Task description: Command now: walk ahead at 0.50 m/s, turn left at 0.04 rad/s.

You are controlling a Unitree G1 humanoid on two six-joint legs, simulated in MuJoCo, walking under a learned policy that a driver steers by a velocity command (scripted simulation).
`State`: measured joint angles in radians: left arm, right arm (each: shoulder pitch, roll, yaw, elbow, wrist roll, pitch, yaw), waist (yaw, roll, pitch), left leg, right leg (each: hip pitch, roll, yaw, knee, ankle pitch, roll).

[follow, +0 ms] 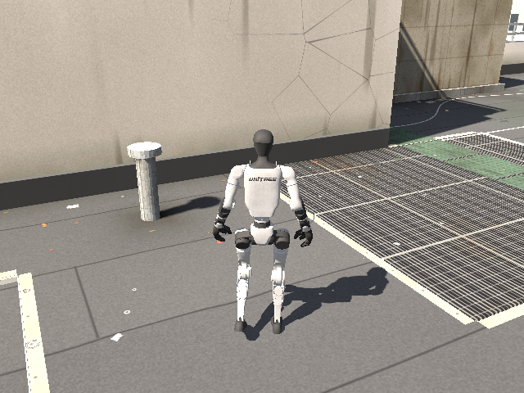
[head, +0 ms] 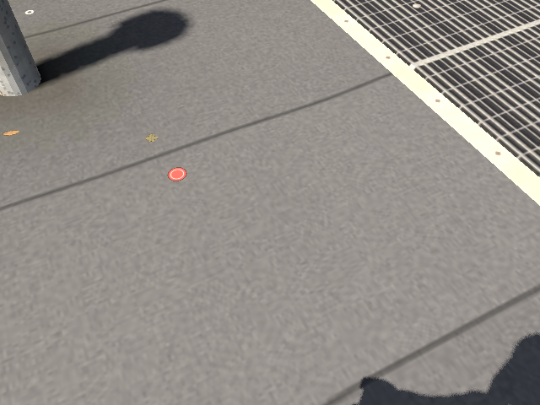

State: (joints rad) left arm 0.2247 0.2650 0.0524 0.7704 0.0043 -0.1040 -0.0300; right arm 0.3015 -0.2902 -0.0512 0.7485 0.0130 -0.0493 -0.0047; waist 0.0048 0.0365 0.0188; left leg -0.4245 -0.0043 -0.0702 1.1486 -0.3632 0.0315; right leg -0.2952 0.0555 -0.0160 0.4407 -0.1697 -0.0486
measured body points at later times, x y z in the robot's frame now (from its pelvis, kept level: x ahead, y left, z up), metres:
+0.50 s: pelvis +0.26 +0.04 +0.00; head +0.29 +0.04 +0.45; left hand +0.40 +0.31 -0.12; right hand +0.34 -0.25 -0.09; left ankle +0.30 +0.14 -0.74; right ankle +0.20 -0.10 -0.65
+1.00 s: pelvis +0.43 -0.05 +0.00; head +0.46 -0.08 +0.44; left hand +0.67 +0.12 -0.11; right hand +0.42 -0.35 -0.14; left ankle +0.48 +0.10 -0.69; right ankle +0.48 -0.17 -0.74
